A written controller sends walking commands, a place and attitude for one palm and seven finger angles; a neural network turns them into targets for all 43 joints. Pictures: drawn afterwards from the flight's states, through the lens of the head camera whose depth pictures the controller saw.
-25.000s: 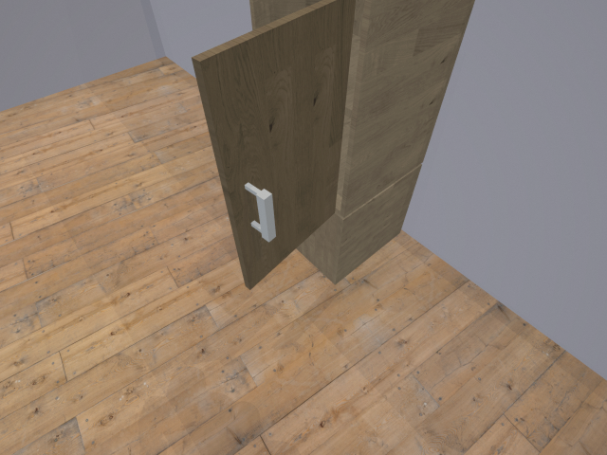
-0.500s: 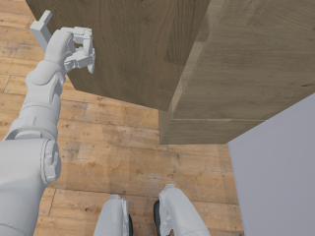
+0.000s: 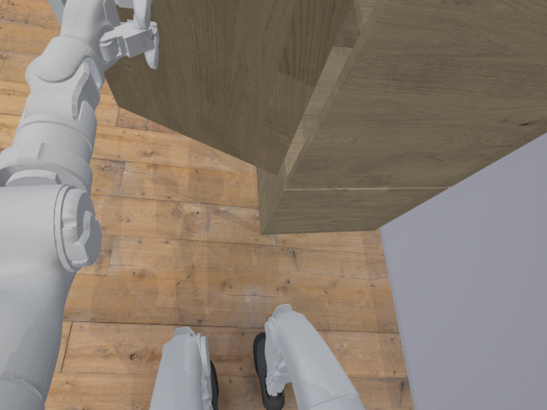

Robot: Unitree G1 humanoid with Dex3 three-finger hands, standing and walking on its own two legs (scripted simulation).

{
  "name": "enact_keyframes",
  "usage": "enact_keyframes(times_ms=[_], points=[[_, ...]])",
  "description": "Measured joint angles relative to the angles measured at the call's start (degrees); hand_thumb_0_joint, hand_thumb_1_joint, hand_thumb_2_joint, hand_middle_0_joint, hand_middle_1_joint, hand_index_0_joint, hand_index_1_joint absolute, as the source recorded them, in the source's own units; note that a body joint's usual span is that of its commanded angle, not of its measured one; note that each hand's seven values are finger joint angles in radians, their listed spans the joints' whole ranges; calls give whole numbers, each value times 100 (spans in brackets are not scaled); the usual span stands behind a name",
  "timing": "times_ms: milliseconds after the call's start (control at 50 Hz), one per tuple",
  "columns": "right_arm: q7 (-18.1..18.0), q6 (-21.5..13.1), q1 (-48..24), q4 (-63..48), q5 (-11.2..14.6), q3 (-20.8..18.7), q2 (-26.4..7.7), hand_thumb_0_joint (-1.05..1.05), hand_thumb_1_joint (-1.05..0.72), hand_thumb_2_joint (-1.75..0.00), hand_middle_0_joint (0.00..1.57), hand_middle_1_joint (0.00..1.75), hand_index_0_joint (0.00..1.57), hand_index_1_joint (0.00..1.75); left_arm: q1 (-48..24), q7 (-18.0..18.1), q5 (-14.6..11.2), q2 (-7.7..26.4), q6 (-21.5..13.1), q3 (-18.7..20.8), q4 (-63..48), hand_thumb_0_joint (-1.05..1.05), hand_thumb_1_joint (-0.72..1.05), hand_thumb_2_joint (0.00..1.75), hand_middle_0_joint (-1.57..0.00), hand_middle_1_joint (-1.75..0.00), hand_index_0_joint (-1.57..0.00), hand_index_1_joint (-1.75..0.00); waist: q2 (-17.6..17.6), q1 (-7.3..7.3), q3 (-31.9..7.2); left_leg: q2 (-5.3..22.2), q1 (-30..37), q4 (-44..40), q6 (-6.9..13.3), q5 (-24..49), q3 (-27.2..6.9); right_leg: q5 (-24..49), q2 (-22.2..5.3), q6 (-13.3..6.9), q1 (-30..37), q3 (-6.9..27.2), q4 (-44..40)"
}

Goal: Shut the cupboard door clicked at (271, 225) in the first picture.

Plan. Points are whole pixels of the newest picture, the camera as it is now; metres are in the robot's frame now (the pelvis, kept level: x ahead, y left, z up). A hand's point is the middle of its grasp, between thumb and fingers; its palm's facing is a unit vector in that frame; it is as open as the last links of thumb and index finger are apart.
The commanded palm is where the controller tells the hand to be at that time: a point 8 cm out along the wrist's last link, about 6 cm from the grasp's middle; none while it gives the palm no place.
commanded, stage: pull the fist back off the door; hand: left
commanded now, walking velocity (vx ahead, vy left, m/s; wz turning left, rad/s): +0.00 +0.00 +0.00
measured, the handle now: out of the picture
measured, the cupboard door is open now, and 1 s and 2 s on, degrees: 64 61 61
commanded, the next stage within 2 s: draw the hand back to the body in 0.82 s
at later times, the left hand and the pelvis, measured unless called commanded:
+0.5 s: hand (165, 52) +0.56 +0.07 +0.08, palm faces +0.07 -1.00 -0.03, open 3.1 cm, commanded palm +0.50 +0.11 +0.08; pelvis +0.03 -0.01 +0.04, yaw +0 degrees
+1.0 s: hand (177, 95) +0.49 +0.06 +0.09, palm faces +0.07 -1.00 -0.05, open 3.1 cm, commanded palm +0.44 +0.12 +0.10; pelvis +0.02 -0.03 +0.04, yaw +2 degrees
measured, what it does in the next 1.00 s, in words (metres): stands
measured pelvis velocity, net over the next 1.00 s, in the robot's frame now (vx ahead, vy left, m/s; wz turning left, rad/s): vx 0.02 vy -0.03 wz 0.04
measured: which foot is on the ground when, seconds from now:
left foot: down 0.00-1.00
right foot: down 0.00-1.00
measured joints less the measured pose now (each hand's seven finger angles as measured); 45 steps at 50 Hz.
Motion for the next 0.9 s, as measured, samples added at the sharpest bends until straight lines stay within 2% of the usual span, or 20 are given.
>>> enact_keyframes(times_ms=[80,140,180,240,320,440,580,680,780,900], points=[[279,76,208,-143,-221,-24,92,0,-91,-89,21,30,20,30,135,1729,16,-494,-181,639,-135,3,84,93,-130,-150,-131,-150,23,-11,-36,0,-25,-74,1,28,67,29,0,32,-58,69,-39],[543,160,326,-174,-393,-89,192,0,-91,-89,21,30,20,30,466,2866,473,-787,-652,728,-403,2,83,91,-129,-150,-131,-150,60,-13,-80,14,26,-172,1,44,134,51,18,49,-47,141,-101],[676,265,356,-132,-427,-131,263,0,-91,-89,21,30,20,30,660,3209,752,-879,-899,606,-472,2,85,90,-129,-150,-131,-150,77,-12,-61,28,127,-243,1,43,166,57,36,51,33,178,-154],[740,447,399,-54,-385,-147,327,0,-91,-89,21,30,20,30,867,3226,847,-987,-1022,545,-443,1,88,91,-129,-150,-130,-150,93,3,-44,37,339,-394,-7,55,200,65,55,45,217,221,-274],[702,598,472,-54,-316,-152,332,0,-91,-89,21,30,20,30,1140,3070,677,-1113,-1045,699,-397,1,90,91,-129,-150,-130,-150,86,36,-57,49,700,-662,-25,85,252,84,84,30,532,291,-483],[677,656,496,-124,-271,-257,231,0,-91,-89,21,30,20,30,1738,3023,534,-1338,-1429,624,-595,1,90,90,-130,-150,-130,-150,36,198,-102,43,1195,-998,-63,112,305,73,100,-3,967,365,-721],[649,757,223,-167,-197,-478,114,0,-91,-89,20,30,20,30,2673,2980,330,-1793,-1715,144,-1305,1,90,90,-129,-150,-130,-150,-92,504,-130,-6,1575,-1200,-117,126,284,13,63,-48,1322,360,-825],[578,752,-147,-180,-150,-580,59,0,-91,-89,20,30,20,30,3236,3055,311,-2119,-1835,-205,-1756,1,90,90,-130,-150,-130,-150,-158,671,-124,-47,1751,-1253,-149,140,230,-20,24,-77,1509,312,-843],[494,720,-519,-198,-111,-599,65,0,-91,-89,20,30,20,30,3508,3130,341,-2289,-1925,-511,-1954,2,90,90,-130,-150,-130,-150,-190,787,-129,-81,1861,-1251,-173,155,203,-43,-11,-101,1617,285,-804],[392,660,-813,-200,-99,-511,154,0,-91,-89,20,30,20,30,3281,3174,361,-2291,-1941,-550,-1692,2,89,90,-130,-150,-131,-150,-193,815,-123,-118,1827,-1185,-197,196,180,-40,-56,-130,1582,256,-701]])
